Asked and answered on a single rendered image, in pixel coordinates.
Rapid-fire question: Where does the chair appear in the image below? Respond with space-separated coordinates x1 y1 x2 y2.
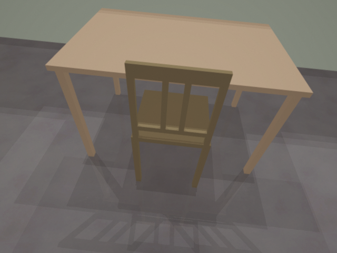
125 60 233 188

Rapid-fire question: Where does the table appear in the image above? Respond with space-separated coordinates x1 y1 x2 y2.
45 8 313 174

